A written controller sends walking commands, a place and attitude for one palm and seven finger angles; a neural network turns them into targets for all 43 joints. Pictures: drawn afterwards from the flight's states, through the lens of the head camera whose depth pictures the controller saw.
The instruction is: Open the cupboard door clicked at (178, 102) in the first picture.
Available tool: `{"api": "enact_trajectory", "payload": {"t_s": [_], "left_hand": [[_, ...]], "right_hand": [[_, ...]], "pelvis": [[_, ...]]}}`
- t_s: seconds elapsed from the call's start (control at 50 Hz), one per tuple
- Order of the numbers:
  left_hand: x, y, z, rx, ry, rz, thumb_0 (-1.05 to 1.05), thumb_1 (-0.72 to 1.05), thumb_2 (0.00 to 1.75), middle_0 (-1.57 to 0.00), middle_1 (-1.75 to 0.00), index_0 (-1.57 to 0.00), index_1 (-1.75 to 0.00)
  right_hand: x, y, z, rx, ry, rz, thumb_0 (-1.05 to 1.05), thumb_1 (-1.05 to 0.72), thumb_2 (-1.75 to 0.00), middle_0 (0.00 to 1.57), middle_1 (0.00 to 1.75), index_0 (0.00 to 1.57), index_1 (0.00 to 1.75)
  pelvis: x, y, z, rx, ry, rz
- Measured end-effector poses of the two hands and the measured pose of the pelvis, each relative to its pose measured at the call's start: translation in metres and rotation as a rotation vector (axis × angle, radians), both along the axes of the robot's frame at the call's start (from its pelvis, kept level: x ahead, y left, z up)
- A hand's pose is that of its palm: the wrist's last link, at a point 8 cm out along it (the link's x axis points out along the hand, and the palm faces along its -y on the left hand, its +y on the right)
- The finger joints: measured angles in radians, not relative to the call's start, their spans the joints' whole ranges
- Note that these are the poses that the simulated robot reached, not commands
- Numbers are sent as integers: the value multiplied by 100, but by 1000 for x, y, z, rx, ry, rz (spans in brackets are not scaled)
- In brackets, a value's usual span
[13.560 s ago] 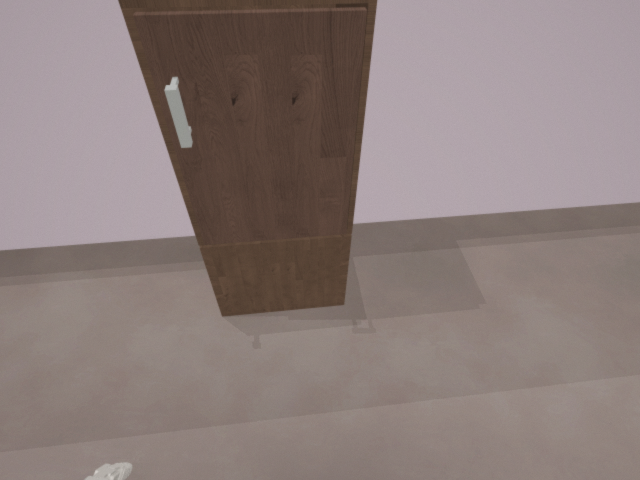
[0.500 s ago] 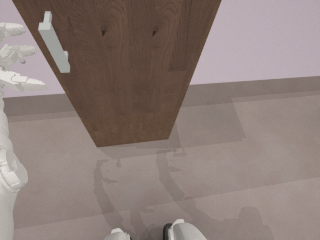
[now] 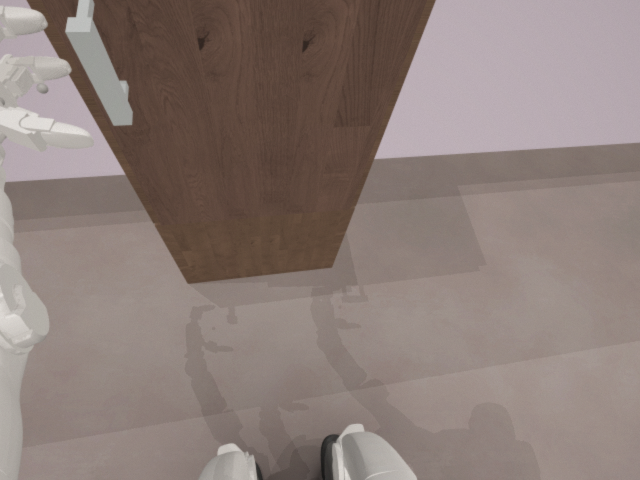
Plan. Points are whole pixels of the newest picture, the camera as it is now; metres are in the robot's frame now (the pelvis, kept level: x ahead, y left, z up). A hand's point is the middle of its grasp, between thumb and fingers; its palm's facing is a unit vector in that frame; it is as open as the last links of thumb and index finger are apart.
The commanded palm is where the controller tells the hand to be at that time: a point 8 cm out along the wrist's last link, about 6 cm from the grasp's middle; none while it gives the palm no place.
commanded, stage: move the hooked fingers beside the handle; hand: left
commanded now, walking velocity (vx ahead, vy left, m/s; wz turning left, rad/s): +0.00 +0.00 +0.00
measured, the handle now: (105, 64) +0.58 +0.19 +0.11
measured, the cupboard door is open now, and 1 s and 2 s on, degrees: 0 0 0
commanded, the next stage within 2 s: slide the fingers in behind the handle in 0.26 s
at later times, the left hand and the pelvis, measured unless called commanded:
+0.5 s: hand (50, 94) +0.53 +0.24 +0.11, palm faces +0.01 -1.00 +0.01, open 14.0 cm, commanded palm +0.51 +0.28 +0.11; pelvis +0.01 +0.01 +0.00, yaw -1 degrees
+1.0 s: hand (69, 105) +0.52 +0.22 +0.11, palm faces +0.07 -1.00 +0.00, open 14.7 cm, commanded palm +0.50 +0.24 +0.11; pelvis +0.01 +0.00 +0.00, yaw +1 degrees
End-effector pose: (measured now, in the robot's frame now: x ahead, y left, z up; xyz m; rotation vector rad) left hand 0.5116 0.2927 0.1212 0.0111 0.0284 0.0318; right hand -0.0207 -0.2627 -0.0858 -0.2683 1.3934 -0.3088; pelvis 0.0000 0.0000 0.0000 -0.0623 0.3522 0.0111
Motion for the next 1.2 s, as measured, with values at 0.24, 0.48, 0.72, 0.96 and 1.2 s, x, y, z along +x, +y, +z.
{"api": "enact_trajectory", "payload": {"t_s": [0.24,0.48,0.72,0.96,1.2], "left_hand": [[-2,8,-8,-11,7,-23,-2,-50,30,-30,-120,-30,-120],[2,-2,-9,-19,6,-26,-2,-50,30,-30,-120,-30,-120],[-2,-10,-13,-12,7,0,-2,-50,30,-30,-120,-29,-120],[-12,-20,-13,-14,5,29,-2,-50,30,-30,-120,-18,-116],[-17,-60,-3,9,-32,-55,-2,-50,30,-30,-120,-19,-117]], "right_hand": [[-36,4,9,-7,112,-36,0,-91,-90,21,30,20,30],[-11,8,5,6,48,-22,0,-91,-90,21,30,20,30],[15,12,-4,37,-7,17,0,-91,-90,21,30,20,30],[14,5,-6,49,10,32,0,-91,-90,21,30,20,30],[17,-2,-9,60,-15,52,0,-91,-90,20,30,20,30]], "pelvis": [[2,2,1,-5,11,-4],[8,7,2,-8,8,-7],[9,6,1,-6,3,5],[11,1,2,-4,-12,20],[7,-4,3,3,-37,34]]}}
